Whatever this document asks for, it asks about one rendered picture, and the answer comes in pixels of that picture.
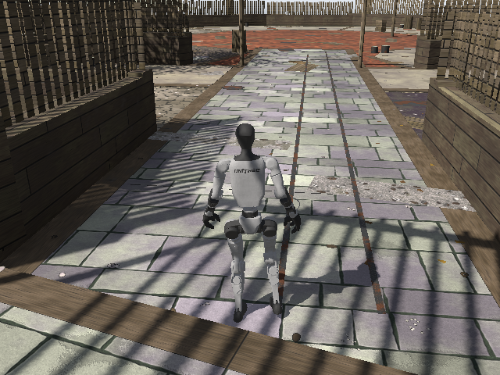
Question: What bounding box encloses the left robot hand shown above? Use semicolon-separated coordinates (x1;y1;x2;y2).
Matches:
202;212;220;229

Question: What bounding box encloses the left robot upper arm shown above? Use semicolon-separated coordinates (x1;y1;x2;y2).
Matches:
211;158;230;200

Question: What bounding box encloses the right robot upper arm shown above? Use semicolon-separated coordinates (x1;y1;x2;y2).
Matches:
263;156;287;199

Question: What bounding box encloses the right robot thigh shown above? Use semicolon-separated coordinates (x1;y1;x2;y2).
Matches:
261;216;277;266

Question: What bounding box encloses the robot left forearm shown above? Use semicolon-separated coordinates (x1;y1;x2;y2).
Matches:
205;189;219;216

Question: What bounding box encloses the robot right forearm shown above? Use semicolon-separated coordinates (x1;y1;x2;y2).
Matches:
280;187;298;218

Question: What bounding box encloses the right robot shin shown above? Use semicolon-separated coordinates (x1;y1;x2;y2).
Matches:
266;252;280;305

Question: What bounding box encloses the right robot hand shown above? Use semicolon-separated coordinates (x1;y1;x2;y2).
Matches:
284;214;301;234

